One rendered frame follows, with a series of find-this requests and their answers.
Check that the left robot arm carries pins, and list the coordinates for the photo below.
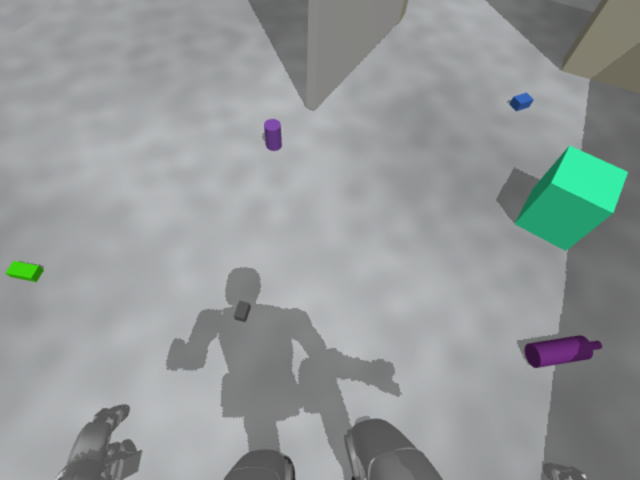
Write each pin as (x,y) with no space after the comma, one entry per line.
(84,469)

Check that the left robot hand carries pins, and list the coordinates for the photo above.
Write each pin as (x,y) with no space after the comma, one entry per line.
(121,459)

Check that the right robot hand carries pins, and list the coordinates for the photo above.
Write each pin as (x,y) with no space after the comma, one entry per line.
(560,472)

